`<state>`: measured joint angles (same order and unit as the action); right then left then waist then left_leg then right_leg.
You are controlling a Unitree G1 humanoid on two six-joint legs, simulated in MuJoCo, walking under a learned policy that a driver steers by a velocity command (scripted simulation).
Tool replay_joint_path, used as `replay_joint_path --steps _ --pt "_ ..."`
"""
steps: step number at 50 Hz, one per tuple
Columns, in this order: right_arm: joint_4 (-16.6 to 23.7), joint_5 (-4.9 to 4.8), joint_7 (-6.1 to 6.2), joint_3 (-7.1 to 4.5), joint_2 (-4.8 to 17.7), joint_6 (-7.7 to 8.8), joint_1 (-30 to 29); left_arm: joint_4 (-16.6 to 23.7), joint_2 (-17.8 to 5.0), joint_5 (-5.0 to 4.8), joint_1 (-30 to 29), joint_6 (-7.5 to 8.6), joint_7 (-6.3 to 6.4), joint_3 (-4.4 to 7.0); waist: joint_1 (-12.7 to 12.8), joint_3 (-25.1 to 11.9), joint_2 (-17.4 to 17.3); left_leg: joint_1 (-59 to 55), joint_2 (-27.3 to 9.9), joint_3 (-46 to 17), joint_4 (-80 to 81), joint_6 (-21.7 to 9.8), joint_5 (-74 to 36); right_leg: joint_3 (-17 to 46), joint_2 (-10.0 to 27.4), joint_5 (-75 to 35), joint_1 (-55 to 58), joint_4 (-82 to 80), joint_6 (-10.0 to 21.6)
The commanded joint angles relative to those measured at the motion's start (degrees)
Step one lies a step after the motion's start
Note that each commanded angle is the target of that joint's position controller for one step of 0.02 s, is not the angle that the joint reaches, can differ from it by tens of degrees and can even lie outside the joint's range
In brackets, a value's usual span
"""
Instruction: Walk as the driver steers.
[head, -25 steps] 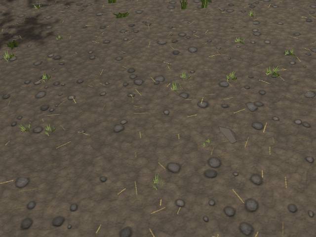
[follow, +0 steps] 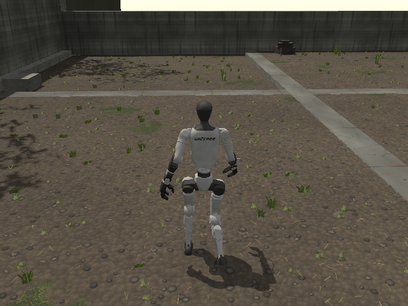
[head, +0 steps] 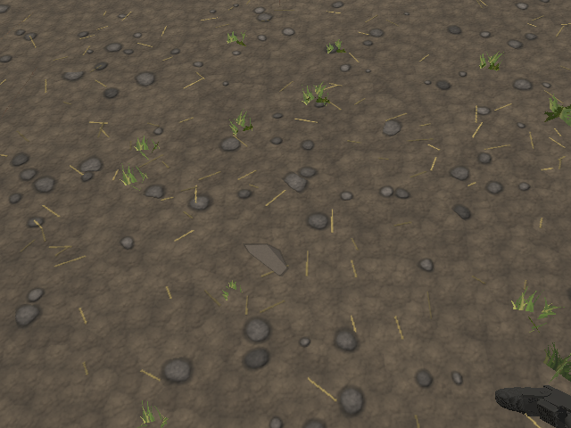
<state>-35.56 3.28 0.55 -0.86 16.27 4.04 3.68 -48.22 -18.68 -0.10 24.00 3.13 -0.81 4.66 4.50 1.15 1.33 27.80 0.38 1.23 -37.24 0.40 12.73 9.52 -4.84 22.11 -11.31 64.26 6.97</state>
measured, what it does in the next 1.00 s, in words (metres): walks ahead, turning left: right foot, then left foot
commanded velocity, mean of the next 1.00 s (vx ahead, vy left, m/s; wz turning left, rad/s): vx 0.62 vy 0.00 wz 0.40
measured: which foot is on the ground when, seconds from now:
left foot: down 0.00-0.36, up 0.38-0.72, down 0.74-1.00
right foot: up 0.00-0.32, down 0.34-0.72, up 0.74-1.00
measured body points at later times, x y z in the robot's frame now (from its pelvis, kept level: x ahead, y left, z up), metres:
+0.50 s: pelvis +0.42 -0.06 +0.01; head +0.47 -0.07 +0.46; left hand +0.56 +0.19 -0.09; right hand +0.45 -0.34 -0.12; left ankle +0.33 +0.08 -0.61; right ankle +0.45 -0.16 -0.72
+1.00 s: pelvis +0.69 -0.02 +0.02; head +0.71 +0.00 +0.47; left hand +0.75 +0.28 -0.08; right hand +0.86 -0.26 -0.09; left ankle +0.73 +0.01 -0.72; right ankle +0.80 -0.18 -0.66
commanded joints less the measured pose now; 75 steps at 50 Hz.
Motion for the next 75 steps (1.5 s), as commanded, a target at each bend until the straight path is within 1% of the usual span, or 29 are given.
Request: replay_joint_path --steps 1,5,8,12,15,16,17,18,19,20,23,24,30,35,37,38,39,40,42,44,48,59,64,65,66,67,68,70,75 --pt "-2.1 0.13 0.36 -3.28 6.3 0.19 12.8 7.2 -2.8 2.29 -7.3 0.68 -1.54 -0.58 -7.9 -4.6 -4.7 -27.7 -18.5 -32.1 23.6 -9.4 27.0 -3.1 6.8 -6.5 -30.1 11.4 0.3" --pt "-7.7 -1.24 -0.70 -2.27 3.7 2.57 16.4 10.9 0.4 2.75 -13.2 -1.09 -3.18 -2.18 -4.6 3.0 -7.4 -18.7 -16.0 -20.2 29.3 -10.1 14.9 -0.3 8.6 -6.3 -32.2 3.8 -1.5" --pt "-8.8 -1.42 -0.85 -2.71 5.8 3.50 16.1 14.6 -1.3 2.68 -20.3 -1.36 -3.69 -2.69 -3.2 6.0 -5.6 -17.7 -15.3 -10.9 34.1 -9.9 6.8 -0.8 8.5 -13.6 -35.5 -4.7 -2.8" --pt "-11.2 -3.08 -1.49 -2.80 7.9 3.54 19.9 16.8 -0.4 2.34 -28.1 -0.50 -5.32 -4.14 -4.3 7.7 -2.7 -10.8 -12.3 -0.9 41.3 -8.7 -10.2 -12.4 7.6 -24.4 -15.7 -23.0 -1.3" --pt "-13.1 -2.74 -1.38 -3.70 13.5 2.87 22.5 15.3 -2.9 2.94 -24.3 -0.16 -3.52 -3.22 -1.8 1.7 -4.4 -23.4 -13.4 0.3 27.2 -8.5 -47.5 -14.2 3.4 -15.5 -7.8 -27.1 -0.3" --pt "-13.6 -2.43 -0.99 -4.02 15.1 2.24 22.8 12.7 -4.8 3.23 -15.1 0.06 -2.46 -2.23 2.8 -4.1 -5.6 -23.3 -13.1 0.8 14.3 -7.8 -55.0 -14.0 1.2 -11.1 3.1 -28.4 -0.1" --pt "-13.6 -2.58 -0.75 -3.92 15.1 1.84 22.2 9.3 -7.5 3.78 -3.9 0.24 -1.27 -0.85 8.6 -9.8 -5.3 -15.6 -10.4 1.4 -2.2 -6.9 -47.9 -12.0 2.9 -10.4 18.4 -30.0 -0.3" --pt "-12.4 -2.02 -1.03 -2.38 7.9 1.71 24.5 8.0 -12.9 5.34 3.3 0.70 0.23 0.47 8.1 -17.2 3.3 -4.2 -4.9 0.7 -25.0 -6.4 -13.7 4.0 18.1 5.3 30.5 -31.7 -0.5" --pt "-10.0 -4.90 -0.94 -1.20 1.5 1.69 30.3 9.3 -16.0 5.45 2.5 0.87 0.70 0.97 2.6 -27.6 16.2 7.7 1.6 -4.1 -44.2 -5.1 15.2 33.1 33.8 5.0 36.5 -42.7 2.6" --pt "-10.1 -4.34 -0.16 -2.66 7.0 1.05 24.5 9.6 -12.5 4.16 -1.2 0.80 0.59 0.68 2.6 -21.5 6.2 10.8 -0.9 -6.4 -46.5 -5.2 9.4 28.6 31.5 -11.3 29.0 -44.2 2.6" --pt "-11.1 -3.11 -0.67 -2.72 4.2 -0.89 19.8 7.4 -2.3 2.45 -9.2 1.93 0.32 -1.93 -3.6 -4.5 1.8 7.6 -5.5 -4.1 -36.6 -3.8 6.7 0.1 21.9 -47.0 9.3 -42.8 -0.2" --pt "-11.3 -2.77 -1.00 -2.85 2.6 -2.14 23.4 7.1 -2.1 2.03 -9.1 2.28 0.50 -2.11 -5.9 -4.7 6.9 5.5 -5.0 -3.5 -36.5 -2.8 7.0 -3.0 23.9 -54.0 6.9 -42.5 0.7" --pt "-5.9 -1.79 -3.49 -2.02 -0.7 -3.89 10.9 6.5 -0.8 -0.04 -15.7 2.96 1.70 -1.80 -8.4 0.9 5.9 1.4 -3.2 3.1 -9.0 -3.0 -11.9 -21.6 16.7 -47.2 -1.0 -48.2 -1.7" --pt "-6.9 -0.91 -3.93 -3.51 3.3 -4.58 18.6 6.5 -5.7 -1.53 -14.4 2.22 2.34 0.34 -11.9 -5.4 3.2 -14.3 3.1 7.8 -0.8 -7.6 -14.3 -23.6 19.4 -57.3 3.7 -29.9 -3.9" --pt "-9.3 -0.42 -2.18 -5.73 7.9 -4.29 28.9 7.0 -5.4 -1.52 -15.8 0.67 1.68 0.43 -17.2 -8.3 -0.9 -26.4 3.9 3.4 5.6 -10.9 -14.9 -22.6 16.4 -38.6 -2.3 -4.6 -6.7" --pt "-8.8 -1.92 -0.86 -6.50 12.5 -4.25 23.4 7.0 0.0 0.35 -11.6 -0.24 0.82 -0.72 -11.1 -2.2 -12.7 -27.8 -4.2 -8.8 5.0 -12.5 -48.7 -22.9 6.2 13.2 -15.1 13.5 -8.7" --pt "-5.3 -2.95 -1.37 -7.55 18.3 -4.40 20.7 9.3 0.2 1.24 -0.9 -1.85 1.32 -1.05 -4.9 -13.1 -15.0 -36.5 -16.2 -34.0 7.5 -23.2 -66.4 -11.5 1.6 19.0 -23.5 25.3 -11.3" --pt "-1.5 -3.68 -1.45 -8.21 17.7 -5.15 15.5 9.0 -2.3 2.48 0.2 -2.49 2.05 -1.42 -5.5 -18.9 -9.8 -36.6 -19.3 -42.7 16.5 -26.4 -36.7 -5.2 3.6 14.3 -25.9 25.0 -10.8" --pt "-1.7 -3.50 -1.33 -6.01 9.6 -6.07 11.2 10.2 -5.9 3.56 -10.4 -2.54 2.07 -0.65 -5.2 -6.8 0.6 -23.5 -12.1 -38.6 25.2 -20.5 13.3 -3.7 7.6 6.2 -27.0 12.3 -9.4" --pt "-2.6 -3.35 -1.18 -5.85 9.0 -5.47 11.3 10.7 -5.8 3.60 -13.1 -3.81 1.82 -0.70 -4.5 -3.5 -2.0 -15.5 -7.5 -34.1 28.4 -16.1 22.4 -4.1 8.5 2.5 -21.2 2.2 -9.3" --pt "-3.2 -2.64 -1.49 -6.65 11.0 -3.96 12.7 10.6 -2.3 3.33 -15.8 -3.65 1.18 -1.66 -5.6 -3.5 -0.8 -13.9 -3.4 -31.3 28.0 -14.4 19.3 -4.4 8.0 -3.6 -19.1 -7.7 -10.4" --pt "-3.2 -2.79 -2.33 -6.47 11.3 -2.52 17.1 15.4 -3.1 1.88 -30.0 -1.15 1.03 -1.97 -11.0 0.4 -6.9 -18.5 -1.4 -37.7 23.2 -14.3 13.9 -3.0 4.7 -12.4 -23.3 -27.3 -12.2" --pt "-1.2 -2.36 -2.73 -6.19 11.5 -2.23 9.8 15.1 -5.3 -0.19 -22.7 0.17 1.80 -1.19 -4.9 -0.8 -5.7 -4.2 0.3 -38.5 17.3 -10.8 12.6 -3.6 3.4 -13.3 4.2 -39.1 -10.1" --pt "-1.3 -2.46 -2.67 -5.63 10.1 -1.71 9.7 13.9 -7.7 0.30 -17.2 0.72 2.41 -0.32 -1.8 -2.6 -2.7 2.1 2.9 -35.3 10.5 -8.9 13.4 -2.7 5.7 -10.9 15.0 -40.3 -9.0" --pt "-1.2 -3.23 -2.62 -4.50 6.3 -0.62 10.8 13.2 -12.0 1.93 -10.2 1.36 3.25 0.89 1.2 -7.4 6.2 8.1 8.1 -26.2 -5.3 -6.5 18.3 6.7 15.5 0.4 25.9 -43.4 -6.8" --pt "1.3 -4.90 -2.11 -3.26 3.9 -0.24 9.5 13.7 -16.0 3.50 -4.8 0.93 3.66 1.66 2.8 -14.3 13.7 17.0 12.5 -15.9 -19.0 -5.0 22.6 29.2 28.5 23.0 32.7 -50.6 -3.0" --pt "1.4 -4.08 -1.38 -2.92 6.2 -1.01 10.1 13.1 -15.1 3.75 -9.1 0.75 3.26 2.00 -0.6 -11.4 11.6 22.2 6.4 -12.5 -27.9 -5.2 13.9 37.0 31.2 28.1 27.3 -51.7 -0.4" --pt "0.5 -1.28 -2.49 -3.79 9.2 -2.12 6.4 13.2 -7.7 2.54 -9.7 0.44 2.54 0.07 -0.6 -4.2 1.9 21.6 1.8 -9.8 -31.5 -4.6 5.9 18.9 24.5 15.5 18.4 -50.4 -3.6" --pt "1.7 -0.62 -5.55 -2.02 4.6 -3.16 2.9 7.7 -3.7 1.90 -1.7 2.61 0.67 -1.20 -1.1 0.5 3.7 22.1 -1.9 -8.3 -34.8 -4.0 -3.0 1.3 17.2 -5.8 11.0 -53.8 -4.7"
